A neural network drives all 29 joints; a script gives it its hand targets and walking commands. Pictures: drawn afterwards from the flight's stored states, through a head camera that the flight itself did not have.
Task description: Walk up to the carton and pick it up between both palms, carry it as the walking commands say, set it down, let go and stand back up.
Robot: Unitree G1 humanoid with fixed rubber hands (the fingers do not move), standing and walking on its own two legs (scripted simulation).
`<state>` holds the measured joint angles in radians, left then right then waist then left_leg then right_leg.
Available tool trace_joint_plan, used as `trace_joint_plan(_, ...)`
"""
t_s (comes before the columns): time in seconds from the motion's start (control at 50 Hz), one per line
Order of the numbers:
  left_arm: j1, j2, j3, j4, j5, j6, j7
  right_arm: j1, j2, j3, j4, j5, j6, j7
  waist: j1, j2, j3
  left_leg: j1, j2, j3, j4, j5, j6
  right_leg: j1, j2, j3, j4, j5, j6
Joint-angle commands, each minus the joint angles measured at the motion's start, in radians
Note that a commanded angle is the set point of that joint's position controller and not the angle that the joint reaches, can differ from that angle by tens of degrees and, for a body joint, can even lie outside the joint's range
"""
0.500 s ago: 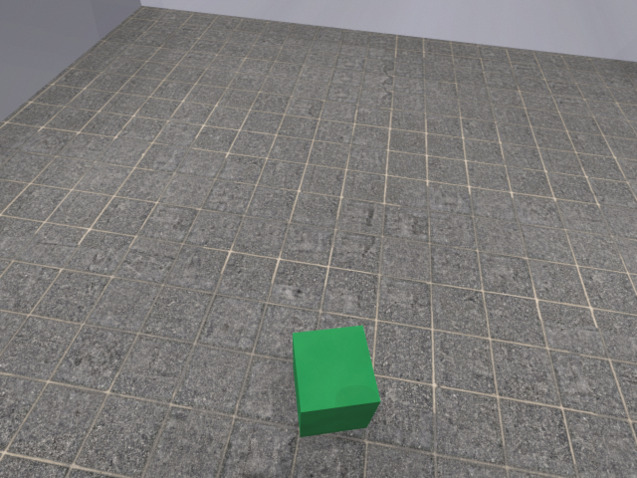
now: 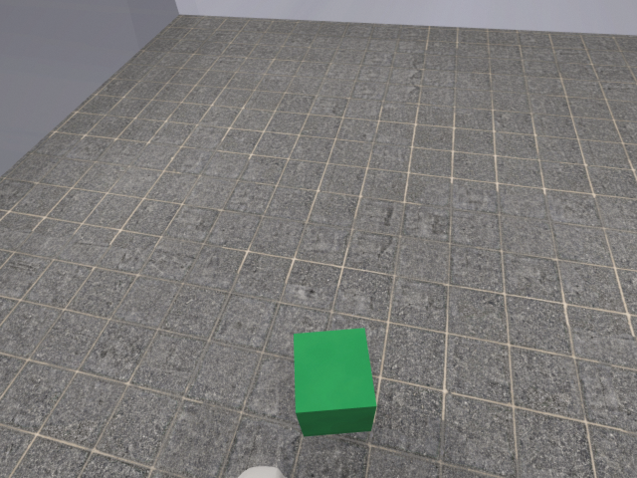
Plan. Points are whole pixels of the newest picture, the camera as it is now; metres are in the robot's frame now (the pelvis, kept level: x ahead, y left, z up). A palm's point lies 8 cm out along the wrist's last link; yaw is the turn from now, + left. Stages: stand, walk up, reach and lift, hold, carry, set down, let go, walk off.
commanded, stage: walk up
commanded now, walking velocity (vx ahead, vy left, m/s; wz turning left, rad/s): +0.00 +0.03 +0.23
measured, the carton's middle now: (333, 383) +0.45 +0.02 -0.65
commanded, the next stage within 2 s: none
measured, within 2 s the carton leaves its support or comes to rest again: neither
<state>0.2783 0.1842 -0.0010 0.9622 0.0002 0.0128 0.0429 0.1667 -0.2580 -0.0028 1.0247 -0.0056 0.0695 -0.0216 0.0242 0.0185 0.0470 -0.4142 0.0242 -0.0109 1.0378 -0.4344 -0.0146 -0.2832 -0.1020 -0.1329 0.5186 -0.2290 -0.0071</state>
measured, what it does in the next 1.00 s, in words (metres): steps on the spot: left foot, then right foot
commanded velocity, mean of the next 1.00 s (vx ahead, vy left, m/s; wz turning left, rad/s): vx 0.00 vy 0.00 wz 0.03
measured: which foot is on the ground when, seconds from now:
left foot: up 0.00-0.16, down 0.18-1.00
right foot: down 0.00-0.20, up 0.22-0.50, down 0.52-1.00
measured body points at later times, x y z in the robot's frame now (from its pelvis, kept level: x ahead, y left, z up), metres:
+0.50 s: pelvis +0.00 +0.06 +0.00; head +0.02 +0.06 +0.45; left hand +0.01 +0.30 -0.16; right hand +0.05 -0.16 -0.16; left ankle -0.01 +0.13 -0.74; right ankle -0.04 -0.05 -0.73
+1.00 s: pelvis +0.01 +0.05 +0.00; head +0.01 +0.04 +0.45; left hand +0.00 +0.29 -0.15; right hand +0.04 -0.17 -0.16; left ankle -0.01 +0.13 -0.74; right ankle -0.04 -0.05 -0.74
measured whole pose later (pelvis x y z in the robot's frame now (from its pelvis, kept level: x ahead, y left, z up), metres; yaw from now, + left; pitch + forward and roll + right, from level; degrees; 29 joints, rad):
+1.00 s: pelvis +0.01 +0.05 +0.00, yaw +0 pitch -1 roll +1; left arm 0.28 0.18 0.00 1.13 0.00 0.01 0.04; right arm 0.25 -0.17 0.00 1.07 -0.01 0.00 -0.03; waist 0.02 0.02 0.00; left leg -0.16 -0.04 0.10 0.42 -0.25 0.06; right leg -0.12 -0.02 -0.06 0.47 -0.33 -0.01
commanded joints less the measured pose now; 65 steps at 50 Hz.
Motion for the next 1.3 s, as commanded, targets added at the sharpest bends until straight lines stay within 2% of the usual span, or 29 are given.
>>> trace_joint_plan(0.0,0.053,0.202,0.086,-0.040,0.037,-0.019,0.006,-0.043,-0.021,-0.044,-0.078,-0.010,-0.007,0.028,0.011,-0.200,-0.060,-0.032,0.007,0.016,-0.210,-0.030,-0.009,0.142,-0.275,0.167,-0.205,0.155,-0.151)
trace_joint_plan(0.04,0.009,0.206,0.088,-0.048,0.036,-0.014,0.002,0.007,-0.023,-0.039,-0.070,-0.009,-0.020,0.027,-0.014,-0.216,-0.079,0.070,0.007,0.034,-0.314,-0.031,-0.004,0.091,-0.270,0.160,-0.189,0.132,-0.145)
trace_joint_plan(0.08,-0.031,0.205,0.090,-0.049,0.025,-0.002,-0.004,0.094,-0.024,-0.038,-0.045,-0.007,-0.037,0.023,-0.067,-0.183,-0.099,0.229,-0.004,0.070,-0.518,0.135,0.005,0.017,-0.229,0.108,-0.131,0.060,-0.110)
trace_joint_plan(0.1,-0.012,0.171,0.085,-0.041,0.023,0.006,-0.006,0.138,-0.047,-0.043,-0.026,-0.010,-0.049,0.022,-0.086,-0.089,-0.098,0.282,0.039,0.006,-0.634,0.243,0.013,-0.021,-0.185,0.071,-0.057,0.007,-0.072)
trace_joint_plan(0.12,0.031,0.092,0.067,-0.047,0.018,0.012,-0.009,0.145,-0.128,-0.061,-0.023,-0.018,-0.059,0.018,-0.077,0.175,-0.071,0.230,0.223,-0.257,-0.792,0.278,0.053,-0.065,-0.063,-0.016,0.097,-0.140,-0.005)
trace_joint_plan(0.14,-0.006,0.053,0.054,-0.073,0.014,0.023,-0.010,0.126,-0.166,-0.062,-0.028,-0.022,-0.066,0.017,-0.079,0.279,0.001,0.138,0.296,-0.434,-0.853,0.270,0.096,-0.151,0.044,0.043,0.183,-0.263,0.022)
trace_joint_plan(0.16,-0.006,0.059,0.060,-0.060,0.017,0.037,-0.012,0.085,-0.152,-0.048,-0.026,-0.028,-0.068,0.016,-0.046,0.221,0.039,0.060,0.292,-0.387,-0.865,0.212,0.099,-0.104,0.031,0.111,0.231,-0.256,0.016)
trace_joint_plan(0.18,0.005,0.056,0.058,-0.048,0.019,0.041,-0.016,0.024,-0.106,-0.033,-0.035,-0.022,-0.070,0.012,-0.029,0.145,0.034,0.048,0.229,-0.285,-0.870,0.162,0.082,-0.057,0.032,0.128,0.245,-0.217,0.011)
trace_joint_plan(0.2,0.031,0.055,0.052,-0.026,0.017,0.041,-0.021,0.002,-0.079,-0.029,-0.045,-0.020,-0.075,0.005,-0.024,0.143,0.033,0.070,0.196,-0.226,-0.880,0.100,0.061,-0.054,0.046,0.122,0.264,-0.173,0.011)
trace_joint_plan(0.22,0.053,0.051,0.046,-0.003,0.020,0.043,-0.023,-0.005,-0.056,-0.024,-0.045,-0.016,-0.082,-0.002,-0.021,0.140,0.038,0.111,0.175,-0.190,-0.879,0.112,0.038,-0.069,0.049,0.130,0.270,-0.150,0.010)
trace_joint_plan(0.24,0.069,0.050,0.044,0.013,0.024,0.043,-0.024,0.008,-0.051,-0.020,-0.040,-0.013,-0.087,-0.007,-0.022,0.134,0.025,0.143,0.167,-0.168,-0.869,0.163,0.038,-0.070,0.059,0.132,0.279,-0.146,0.012)
trace_joint_plan(0.26,0.075,0.054,0.046,0.019,0.024,0.045,-0.022,0.029,-0.054,-0.022,-0.037,-0.010,-0.090,-0.010,-0.029,0.138,0.005,0.182,0.168,-0.168,-0.853,0.218,0.043,-0.070,0.067,0.141,0.280,-0.149,0.010)
trace_joint_plan(0.32,0.031,0.054,0.039,0.012,0.020,0.037,-0.012,0.094,-0.039,-0.025,-0.020,-0.004,-0.095,-0.020,-0.046,0.087,-0.026,0.270,0.167,-0.161,-0.786,0.436,0.057,-0.040,0.075,0.162,0.202,-0.179,0.001)
trace_joint_plan(0.36,0.003,0.049,0.028,0.014,0.014,0.026,-0.007,0.136,-0.038,-0.030,-0.003,-0.001,-0.096,-0.029,-0.054,0.081,-0.070,0.350,0.194,-0.173,-0.738,0.601,0.089,-0.038,0.077,0.151,0.117,-0.217,-0.005)
trace_joint_plan(0.38,0.000,0.047,0.022,0.018,0.011,0.022,-0.004,0.137,-0.034,-0.031,-0.001,-0.001,-0.094,-0.031,-0.051,0.074,-0.081,0.358,0.210,-0.186,-0.724,0.639,0.108,-0.026,0.077,0.144,0.072,-0.228,-0.007)
trace_joint_plan(0.4,0.011,0.039,0.017,0.026,0.007,0.018,-0.002,0.127,-0.033,-0.032,-0.003,-0.001,-0.090,-0.032,-0.040,0.055,-0.082,0.339,0.214,-0.184,-0.712,0.643,0.120,0.010,0.075,0.133,0.014,-0.195,-0.008)
trace_joint_plan(0.44,0.082,0.027,0.015,0.062,0.000,0.002,0.005,0.079,-0.023,-0.032,-0.016,0.000,-0.084,-0.029,0.008,0.013,-0.097,0.273,0.186,-0.123,-0.670,0.617,0.120,0.160,0.045,0.104,-0.162,0.009,-0.011)
trace_joint_plan(0.48,0.088,0.067,0.030,0.076,0.003,-0.011,0.010,0.096,0.032,-0.028,-0.020,0.007,-0.091,-0.018,-0.001,-0.103,-0.106,0.202,0.100,-0.059,-0.635,0.520,0.080,0.237,-0.056,0.186,-0.168,0.241,-0.037)
trace_joint_plan(0.5,0.072,0.077,0.033,0.072,0.002,-0.016,0.009,0.103,0.035,-0.031,-0.017,0.007,-0.091,-0.014,-0.017,-0.128,-0.094,0.196,0.068,-0.042,-0.644,0.451,0.073,0.229,-0.088,0.215,-0.164,0.309,-0.049)
trace_joint_plan(0.52,0.047,0.067,0.027,0.078,0.001,-0.019,0.007,0.100,0.036,-0.033,-0.004,0.006,-0.091,-0.011,-0.022,-0.107,-0.076,0.224,0.055,-0.026,-0.681,0.432,0.067,0.208,-0.090,0.200,-0.147,0.326,-0.058)
trace_joint_plan(0.54,0.027,0.064,0.024,0.081,0.003,-0.025,0.004,0.107,0.027,-0.031,0.004,0.005,-0.092,-0.012,-0.024,-0.136,-0.072,0.259,0.068,-0.027,-0.690,0.461,0.067,0.178,-0.084,0.202,-0.141,0.334,-0.061)
trace_joint_plan(0.6,0.054,0.038,0.014,0.100,0.006,-0.028,0.007,0.115,0.001,-0.035,0.019,0.003,-0.094,-0.011,-0.020,-0.090,-0.069,0.292,0.103,-0.039,-0.686,0.566,0.074,0.173,-0.049,0.169,-0.143,0.307,-0.044)
trace_joint_plan(0.74,0.060,0.035,0.008,0.126,0.009,-0.024,0.008,0.125,0.020,-0.028,0.045,0.003,-0.089,-0.014,-0.018,-0.077,-0.008,0.270,0.101,-0.037,-0.712,0.492,0.068,0.167,-0.046,0.175,-0.167,0.264,-0.043)
trace_joint_plan(0.76,0.069,0.045,0.014,0.133,0.012,-0.018,0.009,0.136,0.012,-0.034,0.049,0.001,-0.087,-0.014,-0.019,-0.075,0.010,0.256,0.115,-0.042,-0.714,0.481,0.061,0.152,-0.051,0.167,-0.151,0.235,-0.039)
trace_joint_plan(0.78,0.072,0.043,0.018,0.140,0.008,-0.011,0.011,0.140,0.005,-0.033,0.047,-0.004,-0.090,-0.016,-0.028,-0.097,0.015,0.259,0.143,-0.061,-0.718,0.501,0.062,0.141,-0.028,0.144,-0.144,0.190,-0.034)
trace_joint_plan(0.82,0.080,0.032,0.016,0.137,0.010,-0.006,0.010,0.143,-0.006,-0.037,0.049,-0.005,-0.091,-0.018,-0.023,-0.045,0.017,0.249,0.161,-0.081,-0.726,0.500,0.074,0.141,-0.019,0.133,-0.136,0.131,-0.027)
trace_joint_plan(0.92,0.081,0.032,0.016,0.146,0.009,-0.008,0.010,0.132,0.004,-0.034,0.051,-0.007,-0.087,-0.020,-0.021,-0.051,0.021,0.232,0.151,-0.071,-0.726,0.466,0.069,0.144,-0.021,0.134,-0.135,0.131,-0.027)
trace_joint_plan(1.0,0.089,0.027,0.018,0.154,0.010,-0.006,0.011,0.131,-0.006,-0.038,0.049,-0.013,-0.086,-0.022,-0.025,-0.038,0.026,0.225,0.169,-0.085,-0.726,0.460,0.076,0.134,-0.010,0.122,-0.123,0.103,-0.022)
trace_joint_plan(1.28,0.098,0.026,0.019,0.166,0.011,-0.009,0.014,0.139,0.008,-0.039,0.051,-0.018,-0.081,-0.025,-0.032,-0.054,0.021,0.222,0.155,-0.065,-0.702,0.450,0.066,0.135,-0.015,0.128,-0.137,0.136,-0.020)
